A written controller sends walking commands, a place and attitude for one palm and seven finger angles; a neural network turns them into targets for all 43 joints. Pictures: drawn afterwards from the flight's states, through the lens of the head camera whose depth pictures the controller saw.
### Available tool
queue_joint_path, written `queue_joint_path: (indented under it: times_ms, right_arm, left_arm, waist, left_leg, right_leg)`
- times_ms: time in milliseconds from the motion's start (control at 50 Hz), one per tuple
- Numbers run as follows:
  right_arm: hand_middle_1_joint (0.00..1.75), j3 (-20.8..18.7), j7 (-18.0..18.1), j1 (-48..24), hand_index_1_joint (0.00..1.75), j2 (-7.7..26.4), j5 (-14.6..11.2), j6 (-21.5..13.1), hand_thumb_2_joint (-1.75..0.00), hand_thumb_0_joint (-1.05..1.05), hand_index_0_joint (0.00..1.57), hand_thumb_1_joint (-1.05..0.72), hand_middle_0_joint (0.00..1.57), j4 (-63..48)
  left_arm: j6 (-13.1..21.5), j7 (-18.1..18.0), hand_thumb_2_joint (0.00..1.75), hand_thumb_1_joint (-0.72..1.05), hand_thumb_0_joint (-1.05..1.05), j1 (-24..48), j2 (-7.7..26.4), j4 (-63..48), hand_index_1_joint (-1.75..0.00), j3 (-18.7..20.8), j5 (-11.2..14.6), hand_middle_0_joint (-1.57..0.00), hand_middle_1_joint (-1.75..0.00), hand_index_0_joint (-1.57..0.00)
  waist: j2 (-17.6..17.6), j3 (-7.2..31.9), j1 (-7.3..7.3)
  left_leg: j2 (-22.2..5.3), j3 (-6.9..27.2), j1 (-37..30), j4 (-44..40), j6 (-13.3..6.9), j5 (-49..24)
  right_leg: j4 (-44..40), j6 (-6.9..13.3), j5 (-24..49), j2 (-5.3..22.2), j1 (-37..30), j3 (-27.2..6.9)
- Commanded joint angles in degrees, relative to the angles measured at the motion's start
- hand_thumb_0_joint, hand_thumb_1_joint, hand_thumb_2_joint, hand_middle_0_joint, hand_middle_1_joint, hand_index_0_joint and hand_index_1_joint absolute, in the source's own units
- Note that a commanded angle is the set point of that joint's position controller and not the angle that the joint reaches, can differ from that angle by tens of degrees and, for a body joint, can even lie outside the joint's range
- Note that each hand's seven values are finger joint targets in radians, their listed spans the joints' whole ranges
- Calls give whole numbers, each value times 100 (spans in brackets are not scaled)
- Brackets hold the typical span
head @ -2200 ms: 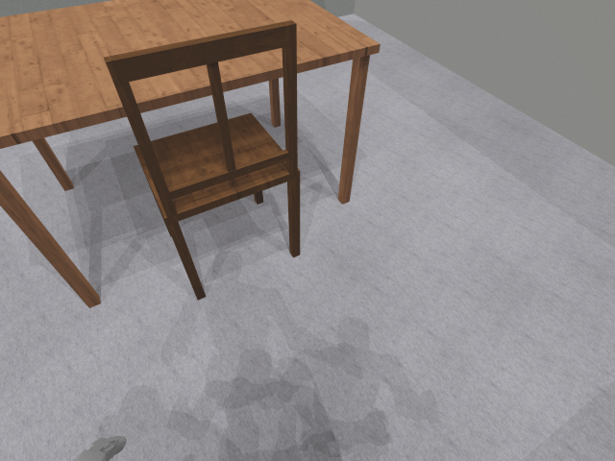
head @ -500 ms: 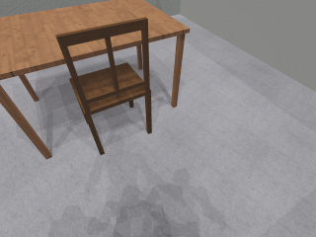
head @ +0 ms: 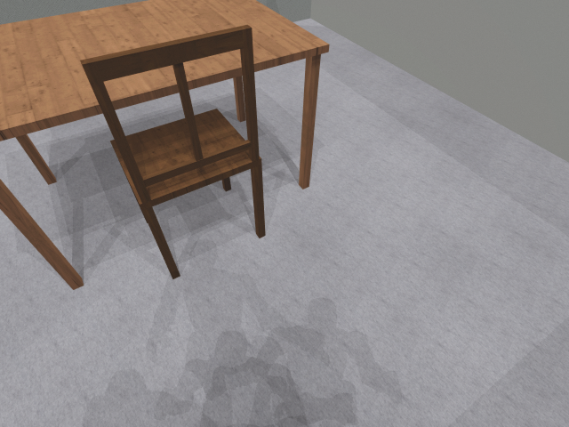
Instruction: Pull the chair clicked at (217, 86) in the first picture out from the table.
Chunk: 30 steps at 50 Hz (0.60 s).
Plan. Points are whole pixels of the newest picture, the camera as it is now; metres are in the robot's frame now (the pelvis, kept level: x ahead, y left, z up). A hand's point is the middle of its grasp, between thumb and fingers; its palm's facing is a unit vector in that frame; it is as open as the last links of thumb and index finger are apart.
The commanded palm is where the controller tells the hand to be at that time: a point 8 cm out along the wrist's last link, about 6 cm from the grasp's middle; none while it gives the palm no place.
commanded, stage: walk to a spot facing it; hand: left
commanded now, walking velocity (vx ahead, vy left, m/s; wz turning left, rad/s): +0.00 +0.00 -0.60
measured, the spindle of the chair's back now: (189, 115) +0.90 +0.34 -0.08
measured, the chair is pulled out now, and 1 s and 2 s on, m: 0.00 0.00 0.00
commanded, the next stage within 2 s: none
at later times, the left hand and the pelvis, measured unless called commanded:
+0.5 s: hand out of the picture +0.02 +0.14 -0.15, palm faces -0.15 -0.96 -0.23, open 7.4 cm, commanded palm none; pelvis +0.03 -0.05 +0.00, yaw -16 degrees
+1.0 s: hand (208, 341) +0.31 +0.18 -0.20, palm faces -0.39 -0.90 -0.17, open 7.4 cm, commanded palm none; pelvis +0.25 -0.01 -0.02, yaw -32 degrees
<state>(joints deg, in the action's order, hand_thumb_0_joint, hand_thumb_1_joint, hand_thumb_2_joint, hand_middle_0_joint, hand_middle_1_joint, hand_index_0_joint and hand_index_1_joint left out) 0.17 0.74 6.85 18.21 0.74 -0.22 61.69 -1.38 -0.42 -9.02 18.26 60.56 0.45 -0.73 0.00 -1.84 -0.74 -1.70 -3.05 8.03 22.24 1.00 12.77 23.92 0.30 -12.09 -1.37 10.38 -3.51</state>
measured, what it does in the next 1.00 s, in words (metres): walks ahead, turning right: left foot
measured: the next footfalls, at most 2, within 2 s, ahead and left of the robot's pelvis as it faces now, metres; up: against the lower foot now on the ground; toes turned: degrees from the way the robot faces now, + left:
left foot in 0.88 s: +0.35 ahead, +0.01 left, +0.00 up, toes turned -22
right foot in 1.40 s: +0.39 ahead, -0.12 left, +0.00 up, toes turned -55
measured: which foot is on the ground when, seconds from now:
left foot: down 0.00-0.26, up 0.28-0.86, down 0.88-1.00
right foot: down 0.00-0.90, up 0.92-1.00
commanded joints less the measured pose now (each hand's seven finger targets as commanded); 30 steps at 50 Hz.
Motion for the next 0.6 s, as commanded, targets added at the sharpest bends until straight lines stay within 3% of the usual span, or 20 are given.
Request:
queue_joint_path:
  times_ms: [0, 60, 80, 100, 120, 140, 160, 180, 200, 220, 240, 260, 300, 320, 340, 380, 440, 480, 580]
  right_arm:
    - [30, -269, 118, 301, 30, 706, 0, 54, -90, 0, 20, -90, 20, -458]
    - [30, -383, 123, 252, 30, 809, 9, 82, -90, 0, 20, -90, 20, -672]
    - [30, -417, 118, 234, 30, 869, 6, 80, -90, 0, 20, -90, 20, -737]
    - [30, -452, 98, 227, 30, 880, 19, 60, -90, 0, 20, -90, 20, -783]
    - [30, -468, 73, 168, 30, 893, 33, 39, -90, 0, 20, -90, 20, -838]
    - [30, -486, 57, 71, 30, 891, 42, 21, -90, 0, 20, -90, 20, -920]
    - [30, -517, 42, -98, 30, 887, 59, 19, -90, 0, 20, -90, 20, -986]
    - [30, -518, 19, -186, 30, 887, 61, 37, -90, 0, 20, -90, 20, -1016]
    - [30, -527, -3, -305, 30, 806, 64, 75, -90, 0, 20, -90, 20, -1026]
    - [30, -450, -43, -231, 30, 376, 24, 124, -90, 0, 20, -90, 20, -1124]
    - [30, -346, -82, -364, 30, -7, 43, 86, -90, 0, 20, -90, 20, -1423]
    - [30, -399, -105, -525, 30, 262, 68, 32, -90, 0, 20, -90, 20, -1517]
    - [30, -447, -137, -379, 30, 256, 49, -55, -90, 0, 20, -90, 20, -1332]
    - [30, -467, -153, -231, 30, 231, 63, -76, -90, 0, 20, -90, 20, -1236]
    - [30, -477, -165, -138, 30, 151, 74, -68, -90, 0, 20, -90, 20, -1177]
    - [30, -480, -177, 71, 30, 2, 75, -65, -90, 0, 20, -90, 20, -1086]
    - [30, -479, -160, 38, 30, -128, 73, -67, -90, 0, 20, -90, 20, -1118]
    - [30, -474, -153, -84, 30, -167, 70, -84, -90, 0, 20, -90, 20, -1164]
    - [30, -448, -156, -654, 30, -251, 63, -138, -90, 0, 20, -90, 20, -1402]
  left_arm:
    - [-33, -32, 90, 90, 0, -104, 723, -535, -30, 211, -16, -20, -30, -20]
    - [-92, 21, 90, 90, 0, -175, 604, -728, -30, 257, -23, -20, -30, -20]
    - [-109, 39, 90, 90, 0, -237, 543, -776, -30, 270, -22, -20, -30, -20]
    - [-134, 68, 90, 90, 0, -372, 407, -802, -30, 294, -30, -20, -30, -20]
    - [-146, 105, 90, 90, 0, -434, 321, -847, -30, 317, -36, -20, -30, -20]
    - [-147, 150, 90, 90, 0, -480, 296, -905, -30, 354, -42, -20, -30, -20]
    - [-131, 196, 90, 90, 0, -615, 253, -919, -30, 386, -50, -20, -30, -20]
    - [-101, 228, 90, 90, 0, -872, 247, -850, -30, 395, -72, -20, -30, -20]
    - [-56, 225, 90, 90, 0, -1394, 179, -698, -30, 434, -86, -20, -30, -20]
    - [47, 165, 90, 90, 0, -1829, 534, -603, -30, 507, -146, -20, -30, -20]
    - [142, 53, 90, 90, 0, -2059, 1066, -608, -30, 545, -124, -20, -30, -20]
    - [183, -41, 90, 90, 0, -2024, 1000, -691, -30, 556, -50, -20, -30, -20]
    - [310, -46, 90, 90, 0, -1551, 617, -762, -30, 508, -26, -20, -30, -20]
    - [369, -19, 90, 90, 0, -1385, 465, -802, -30, 447, -16, -20, -30, -20]
    - [416, 4, 90, 90, 0, -1422, 345, -797, -30, 427, -6, -20, -30, -20]
    - [489, 10, 90, 90, 0, -1594, 294, -709, -30, 435, -5, -20, -30, -20]
    - [531, 17, 90, 90, 0, -1966, 133, -572, -30, 425, 6, -20, -30, -20]
    - [551, -4, 90, 90, 0, -2163, 60, -479, -30, 420, -7, -20, -30, -20]
    - [587, -71, 90, 90, 0, -2521, -64, -328, -30, 412, -54, -20, -30, -20]
  waist:
    - [-43, 262, 120]
    - [-480, 137, 100]
    - [-700, 140, 75]
    - [-1034, 243, 36]
    - [-1168, 226, 15]
    - [-1160, 222, -27]
    - [-1122, 181, -152]
    - [-752, 216, -303]
    - [-369, 94, -584]
    - [1275, -127, -729]
    - [2555, -484, -701]
    - [1725, -675, -615]
    - [789, -611, -294]
    - [448, -525, -149]
    - [286, -447, -103]
    - [199, -206, -34]
    - [483, -95, -104]
    - [539, -29, -170]
    - [593, -184, -359]
  left_leg:
    - [-773, 245, -313, 157, -160, -923]
    - [-1177, 472, -141, -43, -390, -616]
    - [-1453, 620, -24, -160, -556, -683]
    - [-1790, 777, 71, -412, -809, -453]
    - [-1990, 859, 177, -618, -995, 72]
    - [-2066, 831, 339, -675, -1034, 641]
    - [-2022, 626, 586, -515, -918, 1084]
    - [-1843, 422, 884, -174, -749, 1668]
    - [-1562, 97, 1536, 647, -500, 2173]
    - [-720, -557, 2374, 2531, -47, 2513]
    - [33, -440, 3684, 4307, 181, 2618]
    - [-235, 327, 3616, 4542, 67, 1902]
    - [-469, 447, 3361, 4661, 40, 863]
    - [-514, 454, 3158, 4564, 89, 494]
    - [-501, 398, 3005, 4462, 140, 253]
    - [-450, 334, 2993, 4361, 214, -74]
    - [-421, 329, 3274, 4287, 299, -321]
    - [-418, 338, 3453, 4206, 328, -385]
    - [-451, 303, 3832, 3812, 367, -239]
  right_leg:
    - [319, 89, 1526, 531, 637, -551]
    - [1045, 17, 866, 227, 1030, -337]
    - [1554, -25, 286, 124, 1073, -166]
    - [2237, -88, -1013, 37, 1071, 135]
    - [2652, -113, -1655, 115, 1104, 317]
    - [2649, -90, -1782, 287, 1010, 278]
    - [2303, -59, -1700, 394, 720, 295]
    - [1911, -46, -1435, 272, 296, 488]
    - [1227, -14, -1045, 174, -435, 551]
    - [-315, 230, -2009, 781, -695, -853]
    - [-1635, 740, -2231, 2069, -523, -3602]
    - [-1878, 952, -2228, 2168, -243, -3621]
    - [-1611, 902, -1938, 1778, -86, -3176]
    - [-1475, 913, -1469, 1608, -33, -2670]
    - [-1420, 894, -1005, 1444, -17, -2301]
    - [-1326, 858, -298, 1239, -318, -1869]
    - [-1227, 750, 364, 1064, -692, -1621]
    - [-1166, 708, 644, 1049, -973, -1650]
    - [-1052, 1005, 1209, 1193, -1346, -1985]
